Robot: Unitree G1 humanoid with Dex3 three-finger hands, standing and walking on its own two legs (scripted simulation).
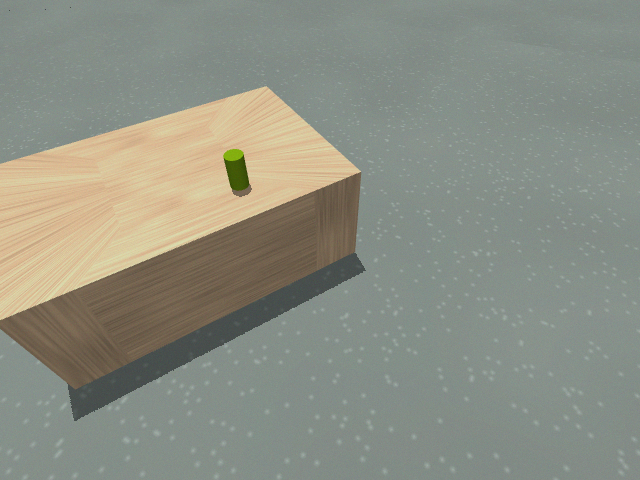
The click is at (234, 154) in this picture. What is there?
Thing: squat round
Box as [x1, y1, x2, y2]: [223, 149, 248, 190]
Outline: 231,149 226,151 223,157 230,186 233,189 239,190 245,188 248,185 243,153 238,149
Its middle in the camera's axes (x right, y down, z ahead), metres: -0.26 -0.23 +1.25
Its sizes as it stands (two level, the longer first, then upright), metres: 0.062 0.062 0.118
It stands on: a support 0.42 m high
